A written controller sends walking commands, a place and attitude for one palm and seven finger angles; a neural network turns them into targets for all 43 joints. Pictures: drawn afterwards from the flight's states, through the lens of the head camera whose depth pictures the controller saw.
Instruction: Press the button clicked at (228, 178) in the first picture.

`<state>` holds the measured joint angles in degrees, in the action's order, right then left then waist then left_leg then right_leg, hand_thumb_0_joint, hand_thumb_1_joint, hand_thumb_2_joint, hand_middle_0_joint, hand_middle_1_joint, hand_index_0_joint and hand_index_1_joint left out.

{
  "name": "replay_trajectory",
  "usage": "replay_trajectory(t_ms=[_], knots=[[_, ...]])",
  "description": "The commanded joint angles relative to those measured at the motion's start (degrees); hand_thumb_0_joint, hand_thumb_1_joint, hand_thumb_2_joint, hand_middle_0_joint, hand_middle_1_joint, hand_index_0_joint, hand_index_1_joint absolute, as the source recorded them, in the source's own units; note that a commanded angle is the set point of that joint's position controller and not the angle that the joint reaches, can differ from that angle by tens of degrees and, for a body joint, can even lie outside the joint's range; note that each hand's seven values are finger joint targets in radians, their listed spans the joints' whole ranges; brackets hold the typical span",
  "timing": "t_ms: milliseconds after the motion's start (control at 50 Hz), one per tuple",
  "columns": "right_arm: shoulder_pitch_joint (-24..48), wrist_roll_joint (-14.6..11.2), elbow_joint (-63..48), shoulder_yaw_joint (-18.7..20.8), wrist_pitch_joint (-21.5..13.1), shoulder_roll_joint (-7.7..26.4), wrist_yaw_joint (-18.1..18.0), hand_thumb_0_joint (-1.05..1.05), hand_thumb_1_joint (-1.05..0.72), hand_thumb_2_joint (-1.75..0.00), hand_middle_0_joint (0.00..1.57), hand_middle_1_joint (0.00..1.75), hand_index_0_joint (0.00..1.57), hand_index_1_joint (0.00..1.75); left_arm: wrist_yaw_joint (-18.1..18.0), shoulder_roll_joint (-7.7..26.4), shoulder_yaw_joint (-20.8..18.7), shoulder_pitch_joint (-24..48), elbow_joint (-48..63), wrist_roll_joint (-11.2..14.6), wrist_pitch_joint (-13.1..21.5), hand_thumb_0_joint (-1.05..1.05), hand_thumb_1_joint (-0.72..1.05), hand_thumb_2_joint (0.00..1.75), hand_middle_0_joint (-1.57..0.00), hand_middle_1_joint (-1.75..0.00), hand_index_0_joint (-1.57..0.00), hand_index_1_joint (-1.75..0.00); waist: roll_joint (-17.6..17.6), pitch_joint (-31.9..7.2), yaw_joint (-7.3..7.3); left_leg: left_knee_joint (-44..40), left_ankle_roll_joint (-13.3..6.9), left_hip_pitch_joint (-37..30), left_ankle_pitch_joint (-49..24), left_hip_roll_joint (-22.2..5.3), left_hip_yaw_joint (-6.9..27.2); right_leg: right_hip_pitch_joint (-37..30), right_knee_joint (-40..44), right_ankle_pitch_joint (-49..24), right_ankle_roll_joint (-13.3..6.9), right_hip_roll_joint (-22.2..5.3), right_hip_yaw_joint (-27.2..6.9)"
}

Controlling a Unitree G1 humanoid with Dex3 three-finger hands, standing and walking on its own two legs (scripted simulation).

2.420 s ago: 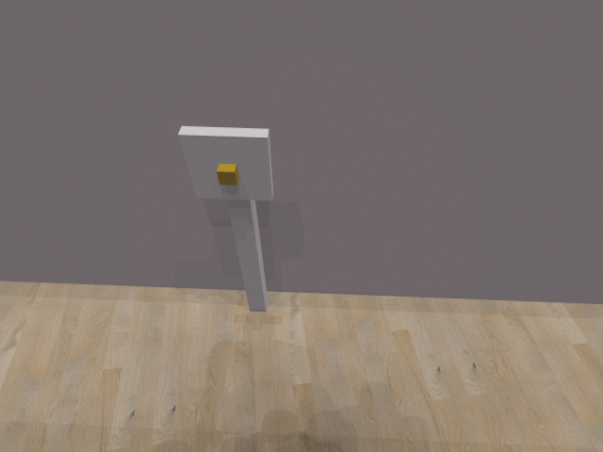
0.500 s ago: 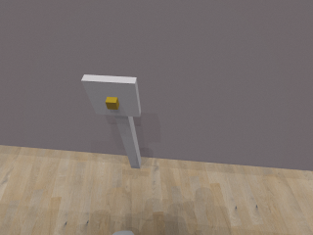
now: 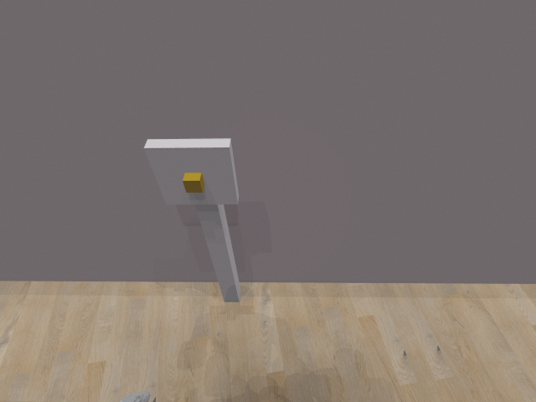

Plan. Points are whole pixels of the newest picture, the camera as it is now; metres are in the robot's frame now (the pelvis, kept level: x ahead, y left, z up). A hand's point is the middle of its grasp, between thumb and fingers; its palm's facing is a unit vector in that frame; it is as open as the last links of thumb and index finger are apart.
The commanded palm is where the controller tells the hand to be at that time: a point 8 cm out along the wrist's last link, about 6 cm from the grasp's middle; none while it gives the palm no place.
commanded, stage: come to a stop and stand still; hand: left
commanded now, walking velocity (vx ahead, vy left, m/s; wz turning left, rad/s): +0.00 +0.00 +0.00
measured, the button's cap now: (194, 181) +0.57 +0.20 -0.04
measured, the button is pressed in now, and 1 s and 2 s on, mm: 0 0 0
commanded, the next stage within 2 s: none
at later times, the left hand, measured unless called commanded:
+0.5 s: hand out of the picture -0.08 +0.17 -0.16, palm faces +0.04 -0.98 -0.19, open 7.3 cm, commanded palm none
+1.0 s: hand out of the picture -0.10 +0.14 -0.17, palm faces +0.08 -0.99 -0.13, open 7.4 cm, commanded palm none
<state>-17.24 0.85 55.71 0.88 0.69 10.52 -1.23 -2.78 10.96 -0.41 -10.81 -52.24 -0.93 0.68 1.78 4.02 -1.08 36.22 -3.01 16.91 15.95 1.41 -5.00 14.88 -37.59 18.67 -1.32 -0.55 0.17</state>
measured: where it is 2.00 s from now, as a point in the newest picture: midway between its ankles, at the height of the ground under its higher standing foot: outside the picture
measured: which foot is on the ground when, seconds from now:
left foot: down 0.00-1.00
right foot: down 0.00-1.00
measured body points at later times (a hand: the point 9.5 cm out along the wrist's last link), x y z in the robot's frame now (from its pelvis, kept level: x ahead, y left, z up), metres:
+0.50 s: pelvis -0.04 +0.00 +0.02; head -0.05 +0.00 +0.47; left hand -0.08 +0.23 -0.14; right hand -0.04 -0.22 -0.14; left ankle +0.04 +0.09 -0.72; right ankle +0.01 -0.11 -0.72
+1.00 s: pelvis -0.08 -0.01 +0.01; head -0.11 +0.00 +0.46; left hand -0.10 +0.19 -0.15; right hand -0.07 -0.22 -0.15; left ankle +0.04 +0.09 -0.71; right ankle +0.01 -0.11 -0.72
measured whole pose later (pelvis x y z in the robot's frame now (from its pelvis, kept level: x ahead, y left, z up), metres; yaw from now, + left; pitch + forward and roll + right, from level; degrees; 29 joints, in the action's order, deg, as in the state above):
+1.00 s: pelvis -0.08 -0.01 +0.01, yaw +3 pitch -4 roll -1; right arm -17.9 1.2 63.4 0.1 1.0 6.4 -0.8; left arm -1.3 6.8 0.5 -19.0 -63.5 -1.5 0.3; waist -0.4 -0.1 0.0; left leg 28.1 -1.9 20.5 14.2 1.5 -1.0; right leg 17.7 -29.9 17.0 -2.1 1.5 1.3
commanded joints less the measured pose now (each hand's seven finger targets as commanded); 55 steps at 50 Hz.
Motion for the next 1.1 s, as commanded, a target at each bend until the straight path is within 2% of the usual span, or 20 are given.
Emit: replay_trajectory(t_ms=[0, 40, 80, 120, 220, 280, 340, 460, 560, 600, 640, 800, 880, 940, 960, 980, 1020, 1040, 1060, 1080], knots=[[-2.01, 0.28, -2.53, 0.16, -0.5, 3.2, 0.39, 0.0, -0.9, -0.9, 0.2, 0.3, 0.2, 0.3, 0.34, 6.89, -0.33, -1.09, 2.13, 0.29, -0.52, 0.0, 0.9, 0.9, -0.2, -0.3, -0.2, -0.3, -8.31, 2.06, -0.64, -8.33, 0.72, -1.85, 5.58, -3.81, 5.75, 9.92, 16.34, 13.32, -4.82, -7.05, -9.41], [-3.51, 0.55, -1.38, 0.02, -0.7, 3.91, 0.51, 0.0, -0.9, -0.9, 0.2, 0.3, 0.2, 0.3, 0.33, 6.37, -0.24, -0.83, 2.3, 0.3, -1.19, 0.0, 0.9, 0.9, -0.2, -0.3, -0.2, -0.3, -5.39, 4.99, -0.42, -13.76, -0.29, 2.4, 10.27, -5.49, 9.7, 9.68, 14.95, 16.6, -3.27, -3.69, -7.54], [-3.27, 0.58, -0.94, -0.14, -1.41, 4.57, 0.42, 0.0, -0.9, -0.9, 0.2, 0.3, 0.2, 0.3, 0.32, 5.64, -0.25, -2.73, 1.84, 0.24, -1.2, 0.0, 0.9, 0.9, -0.2, -0.3, -0.2, -0.3, -1.35, 3.78, 0.85, -18.92, -1.39, 6.13, 12.99, -7.82, 13.48, 3.88, 11.74, 10.37, -2.27, -1.63, -5.06], [-2.49, 0.48, -0.84, -0.15, -1.63, 5.27, 0.35, 0.0, -0.9, -0.9, 0.2, 0.3, 0.2, 0.3, 0.44, 5.21, -0.33, -4.86, 0.9, 0.14, -1.1, 0.0, 0.9, 0.9, -0.2, -0.3, -0.2, -0.3, -1.48, 2.48, 1.84, -20.76, -1.77, 8.57, 16.49, -8.36, 14.51, 0.46, 11.3, 8.51, -2.05, -1.29, -4.56], [-3.33, 0.48, 0.49, -0.23, -1.48, 4.52, 0.23, 0.0, -0.9, -0.9, 0.2, 0.3, 0.2, 0.3, 0.71, 4.02, -0.37, -7.15, -1.18, 0.11, -0.84, 0.0, 0.9, 0.9, -0.2, -0.3, -0.2, -0.3, -0.22, 1.29, 1.54, -20.96, -1.36, 6.78, 16.95, -7.72, 13.84, 2.14, 12.67, 9.5, -2.18, -1.4, -4.95], [-3.33, 0.4, 1.33, -0.14, -1.5, 4.26, 0.06, 0.0, -0.9, -0.9, 0.2, 0.3, 0.2, 0.3, 0.82, 2.74, -0.36, -8.64, -2.8, -0.01, -0.57, 0.0, 0.9, 0.9, -0.2, -0.3, -0.2, -0.3, 1.57, -0.67, 1.54, -21.97, -1.66, 5.57, 17.45, -8.5, 14.73, 1.22, 11.75, 6.72, -1.9, -0.77, -3.84], [-2.74, 0.17, 2.05, -0.1, -1.56, 4.07, -0.01, 0.0, -0.9, -0.9, 0.2, 0.3, 0.2, 0.3, 1.03, 2.13, -0.08, -10.16, -4.93, -0.06, -0.27, 0.0, 0.9, 0.9, -0.2, -0.3, -0.2, -0.3, 1.49, -1.09, 1.63, -22.04, -1.5, 4.8, 16.92, -8.35, 14.48, 0.83, 12.48, 5.65, -1.77, -1.0, -4.29], [-2.62, -0.17, 3.61, -0.18, -1.11, 3.26, 0.05, 0.0, -0.9, -0.9, 0.2, 0.3, 0.2, 0.3, 1.05, 1.87, 0.67, -11.63, -8.21, -0.09, 0.38, 0.0, 0.9, 0.9, -0.2, -0.3, -0.2, -0.3, -1.9, 0.26, 0.61, -18.46, -0.38, 0.66, 11.85, -6.73, 11.56, 5.84, 17.26, 9.97, -2.02, -2.68, -7.72], [-2.7, -0.27, 4.76, -0.25, -1.07, 2.91, 0.02, 0.0, -0.9, -0.9, 0.2, 0.3, 0.2, 0.3, 1.13, 1.61, 0.95, -12.86, -10.23, -0.11, 0.55, 0.0, 0.9, 0.9, -0.2, -0.3, -0.2, -0.3, -2.45, 0.58, 0.31, -16.72, 0.16, -1.1, 10.2, -6.16, 10.33, 8.38, 18.76, 12.64, -1.84, -3.17, -8.51], [-2.92, -0.23, 4.92, -0.24, -0.96, 2.73, 0.01, 0.0, -0.9, -0.9, 0.2, 0.3, 0.2, 0.3, 1.15, 1.36, 0.97, -12.94, -10.64, -0.1, 0.45, 0.0, 0.9, 0.9, -0.2, -0.3, -0.2, -0.3, -2.81, 1.59, 0.12, -16.46, 0.27, -0.7, 10.59, -5.99, 10.39, 9.72, 18.94, 14.14, -1.7, -3.15, -8.47], [-2.83, -0.19, 5.27, -0.2, -1.15, 2.57, -0.11, 0.0, -0.9, -0.9, 0.2, 0.3, 0.2, 0.3, 1.19, 1.04, 0.77, -13.44, -11.02, -0.12, 0.38, 0.0, 0.9, 0.9, -0.2, -0.3, -0.2, -0.3, -0.68, 0.85, 0.33, -17.76, 0.16, -0.16, 12.08, -6.52, 11.09, 8.43, 17.5, 11.88, -1.5, -2.45, -7.57], [-2.18, -0.03, 5.52, -0.13, -1.35, 2.25, -0.28, 0.0, -0.9, -0.9, 0.2, 0.3, 0.2, 0.3, 1.26, 0.17, 0.42, -14.36, -11.53, -0.28, 0.21, 0.0, 0.9, 0.9, -0.2, -0.3, -0.2, -0.3, -0.74, 1.39, 1.63, -19.65, -0.1, 4.53, 14.7, -6.52, 12.54, 4.5, 15.77, 9.74, -1.33, -2.17, -6.25], [-2.78, 0.12, 5.65, -0.01, -0.88, 1.87, -0.2, 0.0, -0.9, -0.9, 0.2, 0.3, 0.2, 0.3, 1.34, 0.52, 0.16, -14.08, -11.3, -0.31, -0.03, 0.0, 0.9, 0.9, -0.2, -0.3, -0.2, -0.3, -2.12, 1.69, 1.59, -17.79, 0.41, 4.74, 14.44, -5.44, 11.51, 6.2, 16.72, 13.26, -1.48, -2.41, -6.53], [-3.25, 0.45, 5.45, 0.27, -0.08, 1.13, -0.1, 0.0, -0.9, -0.9, 0.2, 0.3, 0.2, 0.3, 1.43, 1.33, -0.67, -14.36, -10.8, -0.36, -0.69, 0.0, 0.9, 0.9, -0.2, -0.3, -0.2, -0.3, -3.49, 0.87, 1.63, -13.88, 1.18, 4.5, 13.77, -3.3, 9.49, 8.65, 18.11, 18.16, -2.13, -3.02, -6.86], [-3.64, 0.48, 5.32, 0.3, 0.34, 0.69, -0.11, 0.0, -0.9, -0.9, 0.2, 0.3, 0.2, 0.3, 1.38, 1.7, -0.87, -14.17, -10.5, -0.34, -0.85, 0.0, 0.9, 0.9, -0.2, -0.3, -0.2, -0.3, -5.59, 1.42, 1.45, -10.73, 1.59, 3.81, 11.98, -2.25, 8.05, 10.71, 19.95, 20.39, -2.56, -3.87, -7.62], [-4.75, 0.67, 5.48, 0.48, 0.91, 0.31, -0.09, 0.0, -0.9, -0.9, 0.2, 0.3, 0.2, 0.3, 1.29, 2.54, -1.42, -13.0, -9.89, -0.32, -1.14, 0.0, 0.9, 0.9, -0.2, -0.3, -0.2, -0.3, -7.9, -0.26, 0.71, -3.78, 2.43, 0.82, 8.47, -0.24, 5.15, 14.01, 22.72, 23.64, -3.23, -5.74, -8.86], [-10.61, 0.97, 6.9, 1.35, 2.22, -1.07, -0.08, 0.0, -0.9, -0.9, 0.2, 0.3, 0.2, 0.3, 0.66, 4.52, -2.59, -5.83, -7.31, -0.44, -1.82, 0.0, 0.9, 0.9, -0.2, -0.3, -0.2, -0.3, -13.06, -2.43, -2.83, 14.56, 3.21, -10.26, 2.92, 1.44, 0.42, 28.03, 29.6, 28.28, -4.55, -11.14, -10.59], [-15.07, 0.74, 7.99, 1.59, 2.14, -1.48, 0.05, 0.0, -0.9, -0.9, 0.2, 0.3, 0.2, 0.3, 0.29, 5.05, -2.96, -0.39, -5.7, -0.62, -1.75, 0.0, 0.9, 0.9, -0.2, -0.3, -0.2, -0.3, -13.31, -2.53, -5.67, 17.86, 2.78, -14.34, 2.6, 0.09, 1.15, 32.49, 29.49, 25.87, -4.16, -12.01, -9.55], [-18.2, 0.45, 8.56, 1.35, 1.82, -2.15, 0.18, 0.0, -0.9, -0.9, 0.2, 0.3, 0.2, 0.3, 0.0, 5.16, -3.1, 3.4, -4.38, -0.72, -1.48, 0.0, 0.9, 0.9, -0.2, -0.3, -0.2, -0.3, -11.4, -0.52, -6.95, 14.81, 2.45, -14.32, 3.91, -1.17, 1.95, 32.91, 27.48, 23.13, -3.73, -11.14, -8.22], [-19.09, 0.29, 8.32, 0.51, 0.6, -3.81, 0.3, 0.0, -0.9, -0.9, 0.2, 0.3, 0.2, 0.3, 0.04, 3.74, -2.73, 3.31, -4.25, -0.71, -1.33, 0.0, 0.9, 0.9, -0.2, -0.3, -0.2, -0.3, -6.47, 3.95, -6.57, 1.4, 1.68, -10.57, 6.79, -2.71, 3.46, 30.47, 20.55, 20.2, -2.78, -9.31, -6.77]])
